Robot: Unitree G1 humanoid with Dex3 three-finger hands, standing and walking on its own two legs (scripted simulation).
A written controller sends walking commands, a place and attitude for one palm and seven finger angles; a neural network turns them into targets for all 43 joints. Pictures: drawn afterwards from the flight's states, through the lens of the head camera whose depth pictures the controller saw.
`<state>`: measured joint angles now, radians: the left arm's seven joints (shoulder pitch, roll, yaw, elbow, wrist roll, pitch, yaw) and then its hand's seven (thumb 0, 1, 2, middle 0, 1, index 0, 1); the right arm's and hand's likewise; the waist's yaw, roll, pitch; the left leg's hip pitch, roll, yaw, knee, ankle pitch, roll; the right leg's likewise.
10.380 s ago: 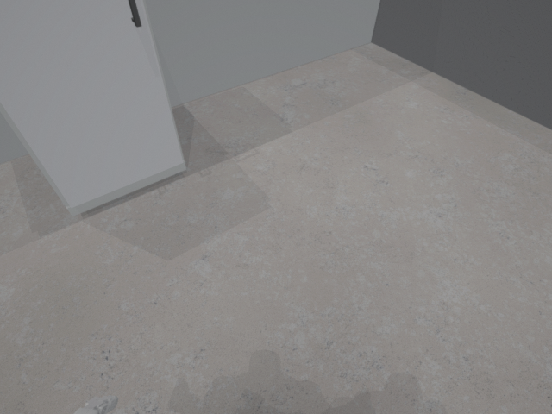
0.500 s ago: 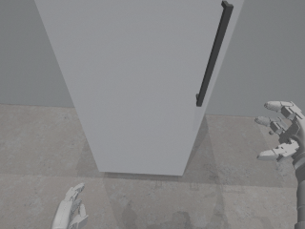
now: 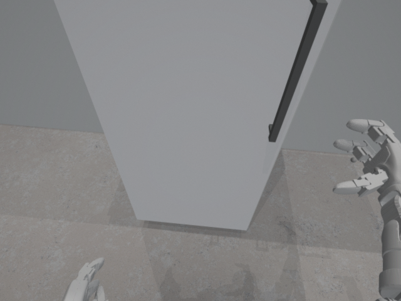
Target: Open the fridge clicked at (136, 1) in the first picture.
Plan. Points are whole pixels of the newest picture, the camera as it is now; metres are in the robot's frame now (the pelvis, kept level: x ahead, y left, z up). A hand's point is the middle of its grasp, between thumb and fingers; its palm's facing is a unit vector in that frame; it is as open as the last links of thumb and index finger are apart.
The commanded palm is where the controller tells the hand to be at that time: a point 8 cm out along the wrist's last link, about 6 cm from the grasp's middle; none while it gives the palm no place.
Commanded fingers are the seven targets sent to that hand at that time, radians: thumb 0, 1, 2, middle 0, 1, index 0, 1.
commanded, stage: move the hooked fingers beside the handle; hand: right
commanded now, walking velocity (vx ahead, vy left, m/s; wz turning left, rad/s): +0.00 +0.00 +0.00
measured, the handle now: (289, 82) +0.53 -0.16 +0.18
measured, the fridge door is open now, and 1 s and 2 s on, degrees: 0 0 0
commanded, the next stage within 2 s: feel for the door with the fingertips in 1.72 s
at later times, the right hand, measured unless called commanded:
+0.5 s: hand (327, 139) +0.41 -0.23 +0.13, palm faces +0.07 +1.00 +0.01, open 14.0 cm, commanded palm +0.40 -0.28 +0.13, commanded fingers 0.00 0.50 -0.30 0.30 1.20 0.30 1.20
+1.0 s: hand (315, 123) +0.47 -0.22 +0.12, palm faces +0.05 +1.00 +0.00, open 14.0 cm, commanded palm +0.44 -0.27 +0.13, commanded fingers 0.00 0.50 -0.30 0.30 1.20 0.30 1.20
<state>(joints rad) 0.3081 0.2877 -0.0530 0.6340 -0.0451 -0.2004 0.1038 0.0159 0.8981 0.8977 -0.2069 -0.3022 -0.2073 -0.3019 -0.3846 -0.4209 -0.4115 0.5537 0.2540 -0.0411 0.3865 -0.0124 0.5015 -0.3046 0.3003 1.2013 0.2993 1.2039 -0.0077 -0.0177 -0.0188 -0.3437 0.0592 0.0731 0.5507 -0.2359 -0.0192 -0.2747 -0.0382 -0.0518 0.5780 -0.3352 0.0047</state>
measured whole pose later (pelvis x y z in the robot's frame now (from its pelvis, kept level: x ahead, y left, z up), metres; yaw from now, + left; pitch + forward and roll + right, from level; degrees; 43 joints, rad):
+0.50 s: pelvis -0.01 +0.00 +0.00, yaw +0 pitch +5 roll +0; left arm 0.32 0.28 -0.05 0.65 -0.04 -0.13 0.08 0.01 0.90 0.90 -0.21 -0.30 -0.21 -0.30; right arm -0.65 -0.44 -0.37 0.86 0.18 -0.09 0.30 -0.01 0.50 -0.30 0.30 1.20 0.30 1.20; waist 0.04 -0.01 -0.03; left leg -0.44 0.06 0.07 0.59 -0.24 -0.02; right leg -0.37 -0.04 -0.05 0.63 -0.34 0.00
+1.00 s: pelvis -0.01 +0.00 -0.01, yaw +2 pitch +10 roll +1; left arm 0.42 0.29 -0.03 0.65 -0.02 -0.06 0.05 0.01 0.90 0.90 -0.21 -0.30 -0.21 -0.30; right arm -0.81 -0.52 -0.44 1.06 0.12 -0.23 0.30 -0.01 0.50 -0.30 0.30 1.20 0.30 1.20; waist 0.10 -0.01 -0.05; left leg -0.57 0.05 0.05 0.64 -0.24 -0.02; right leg -0.51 -0.05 -0.07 0.69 -0.37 0.00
